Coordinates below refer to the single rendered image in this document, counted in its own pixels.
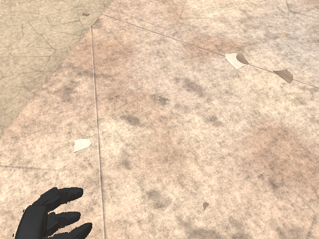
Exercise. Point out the robot left hand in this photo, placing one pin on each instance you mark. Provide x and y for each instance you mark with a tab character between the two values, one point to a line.
36	223

